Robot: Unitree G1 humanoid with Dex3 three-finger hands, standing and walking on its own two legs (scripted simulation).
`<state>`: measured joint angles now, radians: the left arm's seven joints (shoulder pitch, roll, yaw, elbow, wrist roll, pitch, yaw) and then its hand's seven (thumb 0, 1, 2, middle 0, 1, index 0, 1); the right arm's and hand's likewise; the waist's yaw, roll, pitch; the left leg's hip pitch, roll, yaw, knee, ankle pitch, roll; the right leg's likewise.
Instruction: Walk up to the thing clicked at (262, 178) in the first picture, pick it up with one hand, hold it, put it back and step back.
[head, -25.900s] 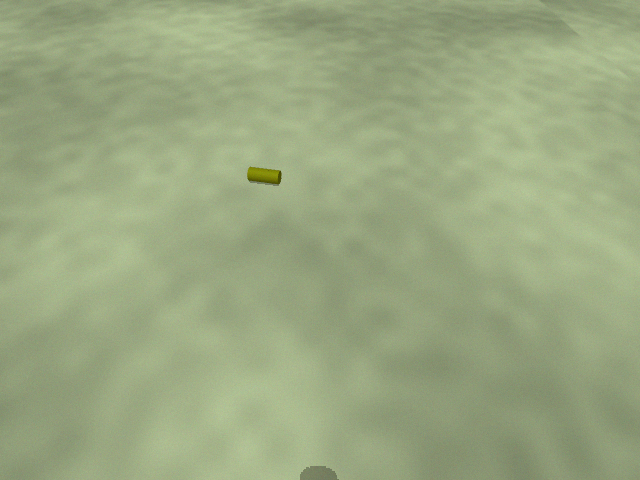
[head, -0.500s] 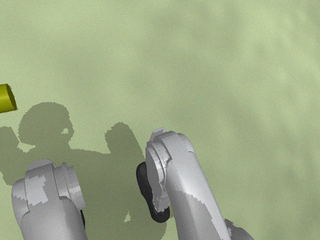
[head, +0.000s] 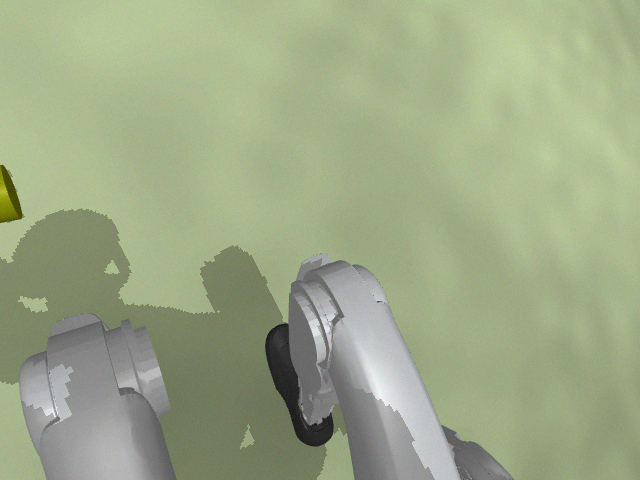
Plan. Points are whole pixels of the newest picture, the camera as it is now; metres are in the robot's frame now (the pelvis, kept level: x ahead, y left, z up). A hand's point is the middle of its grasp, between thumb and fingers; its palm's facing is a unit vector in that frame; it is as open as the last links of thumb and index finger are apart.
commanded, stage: close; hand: left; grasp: from above
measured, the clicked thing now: out of the picture +0.46 +0.33 -0.27
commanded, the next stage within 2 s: settle in 1.54 s
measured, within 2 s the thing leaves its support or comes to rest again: leaves its support in 1.98 s
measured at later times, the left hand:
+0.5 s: hand out of the picture +0.44 +0.34 -0.24, palm faces -0.44 -0.14 -0.89, open 11.9 cm
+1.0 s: hand out of the picture +0.44 +0.33 -0.24, palm faces -0.43 -0.13 -0.89, open 10.2 cm
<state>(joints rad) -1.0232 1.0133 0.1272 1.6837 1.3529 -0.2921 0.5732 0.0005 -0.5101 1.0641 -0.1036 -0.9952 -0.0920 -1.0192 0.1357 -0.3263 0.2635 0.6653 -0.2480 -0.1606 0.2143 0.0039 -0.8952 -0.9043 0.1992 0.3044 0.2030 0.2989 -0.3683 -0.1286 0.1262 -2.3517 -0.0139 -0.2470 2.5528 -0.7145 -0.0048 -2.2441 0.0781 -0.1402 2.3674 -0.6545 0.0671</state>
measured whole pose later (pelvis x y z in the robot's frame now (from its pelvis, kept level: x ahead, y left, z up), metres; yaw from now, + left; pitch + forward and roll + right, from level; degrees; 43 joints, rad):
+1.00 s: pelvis +0.00 +0.00 +0.00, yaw -1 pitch +27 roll -15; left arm -1.04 1.04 0.11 1.72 1.34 -0.27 0.61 0.00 0.01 0.74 -0.49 -0.81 -0.50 -0.79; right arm 0.12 -0.35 0.30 0.65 -0.25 -0.21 0.23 0.00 -0.89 -0.90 0.20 0.30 0.20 0.30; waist -0.38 -0.14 0.16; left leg -2.34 0.00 -0.26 2.56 -0.71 0.00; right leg -2.23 0.09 -0.15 2.35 -0.64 0.08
